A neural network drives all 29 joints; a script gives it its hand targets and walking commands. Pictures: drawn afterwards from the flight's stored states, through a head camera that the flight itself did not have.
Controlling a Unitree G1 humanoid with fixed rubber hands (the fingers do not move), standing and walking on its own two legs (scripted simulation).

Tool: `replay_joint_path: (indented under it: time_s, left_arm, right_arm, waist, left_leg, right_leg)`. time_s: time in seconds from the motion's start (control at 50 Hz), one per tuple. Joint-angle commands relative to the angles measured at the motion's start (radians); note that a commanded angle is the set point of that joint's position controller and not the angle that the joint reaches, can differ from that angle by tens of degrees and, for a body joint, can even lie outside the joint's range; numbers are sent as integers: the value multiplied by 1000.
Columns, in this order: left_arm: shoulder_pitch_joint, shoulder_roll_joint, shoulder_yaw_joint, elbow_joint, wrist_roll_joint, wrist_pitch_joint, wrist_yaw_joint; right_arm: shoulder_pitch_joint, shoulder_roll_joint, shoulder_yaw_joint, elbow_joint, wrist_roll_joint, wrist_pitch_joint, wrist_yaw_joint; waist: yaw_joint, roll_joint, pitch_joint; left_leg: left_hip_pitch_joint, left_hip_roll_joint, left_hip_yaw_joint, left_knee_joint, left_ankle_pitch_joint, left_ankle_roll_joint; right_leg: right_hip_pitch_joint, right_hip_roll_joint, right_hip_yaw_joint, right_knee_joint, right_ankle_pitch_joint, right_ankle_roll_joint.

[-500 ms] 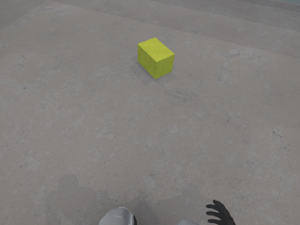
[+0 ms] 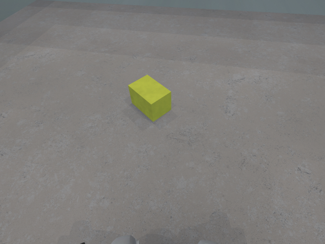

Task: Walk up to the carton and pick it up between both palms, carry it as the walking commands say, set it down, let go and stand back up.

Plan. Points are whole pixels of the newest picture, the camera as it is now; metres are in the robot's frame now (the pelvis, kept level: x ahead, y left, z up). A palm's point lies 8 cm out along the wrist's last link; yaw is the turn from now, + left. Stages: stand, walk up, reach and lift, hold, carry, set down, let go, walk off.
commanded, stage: walk up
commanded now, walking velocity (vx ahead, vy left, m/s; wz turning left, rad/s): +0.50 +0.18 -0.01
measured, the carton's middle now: (150, 97) +1.26 +0.05 -0.66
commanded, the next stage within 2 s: none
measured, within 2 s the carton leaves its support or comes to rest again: neither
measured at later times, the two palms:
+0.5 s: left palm (60, 192) +0.30 +0.31 -0.12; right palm (215, 209) +0.21 -0.15 -0.12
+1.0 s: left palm (83, 165) +0.38 +0.25 -0.11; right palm (216, 126) +0.51 -0.23 -0.13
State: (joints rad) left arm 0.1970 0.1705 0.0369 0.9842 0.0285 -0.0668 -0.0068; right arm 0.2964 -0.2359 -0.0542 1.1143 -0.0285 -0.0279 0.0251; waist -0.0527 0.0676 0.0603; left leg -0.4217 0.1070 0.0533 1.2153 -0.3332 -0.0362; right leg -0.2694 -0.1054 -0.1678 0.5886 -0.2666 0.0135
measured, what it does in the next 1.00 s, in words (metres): walks ahead: left foot, then right foot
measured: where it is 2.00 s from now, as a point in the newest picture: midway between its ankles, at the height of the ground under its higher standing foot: (154, 152)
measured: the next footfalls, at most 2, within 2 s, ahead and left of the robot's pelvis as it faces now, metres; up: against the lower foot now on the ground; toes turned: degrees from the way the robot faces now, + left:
left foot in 0.24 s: +0.27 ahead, +0.20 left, +0.00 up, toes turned +10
right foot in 0.66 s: +0.43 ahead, -0.08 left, +0.00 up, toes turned -11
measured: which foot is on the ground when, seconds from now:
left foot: up 0.00-0.22, down 0.24-0.68, up 0.70-1.00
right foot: down 0.00-0.24, up 0.26-0.64, down 0.66-1.00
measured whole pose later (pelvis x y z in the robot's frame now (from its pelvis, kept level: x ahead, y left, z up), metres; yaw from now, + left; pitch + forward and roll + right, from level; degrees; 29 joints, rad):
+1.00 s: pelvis +0.43 +0.02 +0.02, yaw -2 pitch -2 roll +2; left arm 0.40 0.14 0.04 1.09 0.02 -0.08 0.00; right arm 0.14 -0.25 -0.07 1.03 -0.04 0.01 0.05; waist 0.06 0.04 0.08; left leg -0.58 0.11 0.06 1.00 -0.14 -0.05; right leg -0.07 -0.06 -0.15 0.39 -0.28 -0.02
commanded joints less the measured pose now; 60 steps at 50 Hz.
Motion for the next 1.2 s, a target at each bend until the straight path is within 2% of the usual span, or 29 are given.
replay_joint_path:
  time_s: [0.0, 0.04, 0.1, 0.16, 0.2, 0.22, 0.24, 0.26, 0.28, 0.3, 0.34, 0.42, 0.5, 0.54, 0.6, 0.64, 0.66, 0.68, 0.7, 0.74, 0.8, 0.82, 0.88, 0.9, 1.02, 1.06, 1.12, 1.16, 1.18]
  left_arm:
    - [130, 166, 45, -1, -4, -8, 7]
    - [152, 193, 48, 15, 2, -10, 7]
    - [97, 205, 57, 19, 12, -8, 1]
    - [92, 224, 65, 14, 10, -5, -4]
    - [89, 204, 48, 31, 1, -4, -10]
    - [134, 177, 32, 33, -6, -6, -8]
    - [109, 108, 14, -14, -2, -8, -19]
    - [96, 84, 15, -41, 0, 0, -17]
    - [62, 116, 16, -49, -3, 0, -15]
    - [73, 118, 17, 0, -1, 6, -16]
    - [82, 107, 14, 16, -12, 5, -21]
    - [72, 82, 16, -8, 3, 45, -35]
    - [-11, 56, 11, -49, 4, 61, -50]
    - [-76, 71, 23, -63, -1, 52, -49]
    - [-90, 86, 27, -74, -8, 29, -40]
    - [44, 106, 43, -32, -1, 7, -25]
    - [212, 185, 77, 8, 13, -1, -13]
    - [352, 294, 104, 34, 13, -1, 0]
    - [330, 300, 91, 23, 10, 5, 5]
    - [139, 198, 63, -26, 9, 3, -4]
    - [145, 128, 39, -8, -5, -15, 4]
    - [139, 114, 36, -1, -18, -25, 5]
    - [281, 162, 35, 49, -2, -31, 16]
    - [267, 148, 37, 46, -7, -29, 18]
    - [236, 131, 27, 77, 2, -23, 14]
    - [274, 143, 36, 90, 2, -25, 15]
    - [297, 159, 26, 110, -8, -23, 17]
    - [264, 157, 21, 106, -16, -17, 15]
    - [275, 126, 8, 91, -24, -20, 16]
  right_arm:
    - [-32, -24, -4, -90, 1, 4, 16]
    - [-77, -40, -7, -125, 2, 22, 23]
    - [-146, -22, 8, -157, 8, 29, 38]
    - [-145, -25, 13, -179, 12, 1, 41]
    - [-45, -60, -9, -134, 1, -19, 33]
    - [93, -129, -45, -78, -2, -36, 10]
    - [265, -251, -77, -46, -24, -47, 1]
    - [325, -314, -90, -43, -5, -43, -13]
    - [224, -281, -94, -71, -2, -26, -11]
    - [144, -222, -78, -106, -5, -30, -15]
    - [52, -137, -47, -118, -11, -45, -27]
    - [35, -93, -21, -110, -7, -53, -26]
    - [27, -103, -28, -77, -2, -55, -28]
    - [50, -104, -33, -74, -4, -52, -26]
    - [88, -117, -36, -57, -12, -48, -25]
    - [43, -82, -13, -63, -8, -39, -15]
    - [86, -39, 4, -52, -11, -40, -14]
    - [58, 3, 23, -104, -7, -36, -14]
    - [27, -15, 13, -95, -4, -34, -14]
    - [21, -29, -10, -73, -10, -37, -3]
    - [18, -11, -11, -51, -10, -10, 5]
    - [32, -4, -6, -42, -6, -10, 7]
    - [-81, -25, -16, -104, -17, 17, 13]
    - [-60, -13, -17, -94, -13, 25, 17]
    - [-326, 22, 18, -186, 12, 15, 44]
    - [-344, 14, 9, -203, 11, 12, 39]
    - [-350, -2, 2, -191, 8, -8, 26]
    - [-128, -47, -21, -129, 3, -28, 12]
    - [0, -103, -43, -79, -9, -31, -3]
  waist:
    - [68, -270, 21]
    - [69, -236, 59]
    - [47, -311, 95]
    - [32, -272, 14]
    - [-29, -171, -44]
    - [-71, 24, -150]
    - [-124, 320, -202]
    - [-92, 369, -172]
    - [-71, 247, -174]
    - [-39, 117, -114]
    - [2, 49, -59]
    - [32, 144, -13]
    - [46, 127, 66]
    - [37, 39, 70]
    - [20, 43, 43]
    - [95, -34, -11]
    - [140, -222, -106]
    - [184, -479, -123]
    - [153, -350, -124]
    - [91, -263, 2]
    - [64, -190, 44]
    - [58, -243, 35]
    - [110, -86, -2]
    - [104, -120, -5]
    - [125, -293, 90]
    - [109, -219, 114]
    - [98, -210, 77]
    - [26, -120, -52]
    - [-26, -43, -124]
  left_leg:
    - [-178, 72, -36, -82, 35, -21]
    - [-176, 62, -33, -177, 75, -26]
    - [-39, 52, 12, -423, 114, -33]
    - [95, 25, 88, -587, 111, -22]
    - [312, -16, 121, -672, 178, -8]
    - [503, -17, 116, -697, 105, 24]
    - [604, 253, -284, -858, -133, 95]
    - [561, 414, -622, -1087, -313, 154]
    - [549, 398, -547, -1089, -438, 215]
    - [502, 387, -481, -1067, -364, 205]
    - [371, 321, -337, -1039, -57, 190]
    - [242, 251, -150, -1043, 18, 139]
    - [164, 255, -93, -1113, -68, 150]
    - [113, 227, -74, -1102, -28, 153]
    - [196, 243, -87, -1042, -35, 154]
    - [47, 134, -9, -839, -57, 103]
    - [-46, 12, 68, -486, -75, 65]
    - [-244, -60, 45, -176, -254, 41]
    - [-277, -14, -18, -67, -200, 53]
    - [-279, 48, -47, 9, -47, 41]
    - [-234, 57, -36, -27, 106, 13]
    - [-204, 67, -23, -74, 121, 3]
    - [-293, 49, -45, -95, 107, -12]
    - [-293, 37, -36, -116, 136, -13]
    - [-164, -1, 55, -513, 257, -1]
    - [-102, 15, 42, -575, 224, 3]
    - [-20, -19, 90, -638, 162, 20]
    - [236, -54, 95, -719, 138, 62]
    - [517, 4, 18, -702, 138, 117]
  right_leg:
    - [62, -267, 270, -403, 12, -114]
    - [36, -269, 261, -432, -55, -119]
    - [-91, -221, 164, -457, -162, -100]
    - [-24, -208, 152, -386, -66, -118]
    - [-73, -118, 69, -209, -136, -88]
    - [-138, -72, 45, 42, -85, -71]
    - [-337, 19, -3, 401, -307, -18]
    - [-457, 59, 45, 637, -376, -12]
    - [-481, -33, 111, 696, -278, -37]
    - [-516, -47, 102, 728, -180, -43]
    - [-418, -83, 143, 661, -55, -24]
    - [-309, -68, 115, 417, -19, -4]
    - [-243, -53, 93, 180, 59, 26]
    - [-122, -19, 34, 69, 48, 25]
    - [-82, -28, 54, -3, 23, 17]
    - [190, 8, 51, -91, 57, -22]
    - [357, -130, 247, -212, -58, -64]
    - [424, -357, 594, -406, -278, -113]
    - [372, -416, 705, -470, -440, -167]
    - [196, -312, 515, -481, -421, -157]
    - [168, -245, 319, -443, 29, -106]
    - [151, -214, 234, -426, 130, -105]
    - [315, -292, 350, -344, 491, -134]
    - [293, -263, 285, -328, 565, -97]
    - [134, -131, 108, -461, 99, -90]
    - [140, -196, 177, -451, 160, -116]
    - [177, -184, 168, -376, 267, -133]
    - [138, -125, 66, -132, 391, -106]
    - [-59, -75, 62, 68, 381, -77]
